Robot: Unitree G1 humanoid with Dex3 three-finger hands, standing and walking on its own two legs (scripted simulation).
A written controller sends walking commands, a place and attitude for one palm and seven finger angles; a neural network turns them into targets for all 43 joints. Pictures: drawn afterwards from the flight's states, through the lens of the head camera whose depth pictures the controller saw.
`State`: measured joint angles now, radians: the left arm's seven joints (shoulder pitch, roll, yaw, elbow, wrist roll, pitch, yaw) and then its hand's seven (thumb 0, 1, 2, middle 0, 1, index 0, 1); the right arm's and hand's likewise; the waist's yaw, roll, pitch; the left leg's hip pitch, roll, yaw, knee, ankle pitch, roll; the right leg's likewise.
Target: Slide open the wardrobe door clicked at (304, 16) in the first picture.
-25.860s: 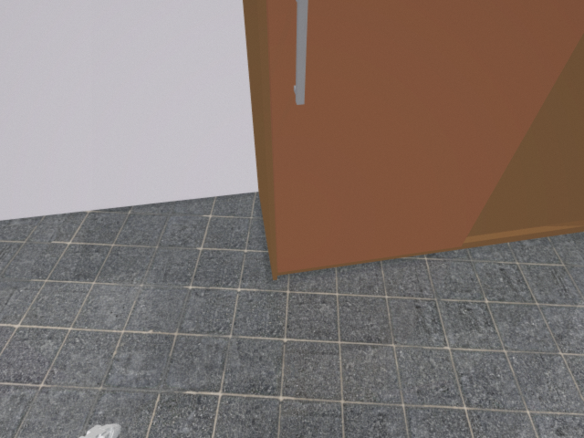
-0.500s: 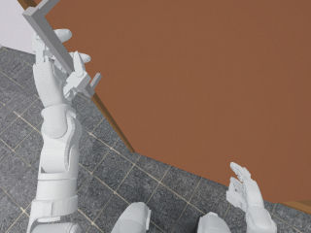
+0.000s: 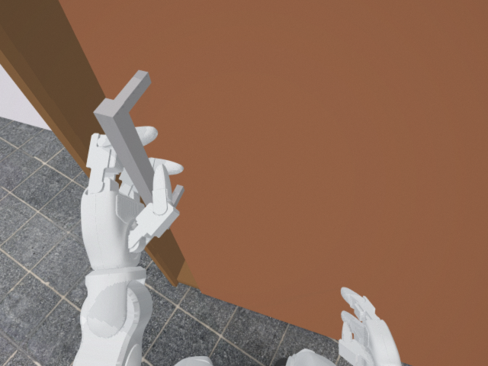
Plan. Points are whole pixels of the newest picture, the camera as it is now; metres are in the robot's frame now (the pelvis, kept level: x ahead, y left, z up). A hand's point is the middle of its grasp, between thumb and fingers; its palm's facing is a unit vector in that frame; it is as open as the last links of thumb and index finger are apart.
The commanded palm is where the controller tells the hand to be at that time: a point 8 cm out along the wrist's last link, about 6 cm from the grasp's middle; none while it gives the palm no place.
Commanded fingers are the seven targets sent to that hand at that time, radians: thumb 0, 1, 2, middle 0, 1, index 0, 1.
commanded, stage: step sideways, sliding the door along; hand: left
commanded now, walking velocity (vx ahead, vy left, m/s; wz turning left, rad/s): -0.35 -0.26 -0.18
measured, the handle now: (154, 165) +0.30 +0.17 +0.18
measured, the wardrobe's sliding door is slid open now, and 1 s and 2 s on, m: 0.11 0.20 0.21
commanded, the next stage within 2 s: stop walking and hold the door there in 0.88 s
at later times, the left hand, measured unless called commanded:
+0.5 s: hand (210, 227) +0.23 +0.09 +0.18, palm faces -0.05 -1.00 -0.04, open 6.4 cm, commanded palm +0.21 +0.11 +0.17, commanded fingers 0.00 0.90 0.90 -0.45 -1.40 -0.45 -1.40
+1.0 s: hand (249, 231) +0.24 +0.05 +0.19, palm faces +0.13 -0.99 +0.02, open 6.1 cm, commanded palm +0.21 +0.09 +0.16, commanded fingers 0.00 0.90 0.90 -0.45 -1.40 -0.45 -1.40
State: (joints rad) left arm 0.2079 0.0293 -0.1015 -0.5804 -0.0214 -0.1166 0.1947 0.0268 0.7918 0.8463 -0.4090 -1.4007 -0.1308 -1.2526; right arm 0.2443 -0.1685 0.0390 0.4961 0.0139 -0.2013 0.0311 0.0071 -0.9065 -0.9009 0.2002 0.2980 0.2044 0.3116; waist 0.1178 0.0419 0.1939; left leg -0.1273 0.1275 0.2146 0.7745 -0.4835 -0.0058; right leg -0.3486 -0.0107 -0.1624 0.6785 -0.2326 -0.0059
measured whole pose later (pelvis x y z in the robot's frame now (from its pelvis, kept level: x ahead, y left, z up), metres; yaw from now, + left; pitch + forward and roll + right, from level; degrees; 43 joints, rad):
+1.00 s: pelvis -0.16 -0.09 +0.02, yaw -7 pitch -4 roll -5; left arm -0.44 0.17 0.08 0.00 -0.05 -0.01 0.16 0.04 0.82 0.87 -0.33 -1.40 -0.18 -1.32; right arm 0.12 -0.18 -0.01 0.62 0.03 -0.06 0.02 0.01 -0.91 -0.90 0.20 0.30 0.20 0.30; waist 0.11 0.02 0.24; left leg -0.28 0.20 0.03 0.52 -0.18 -0.05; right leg -0.57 -0.06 0.00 1.20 -0.29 0.03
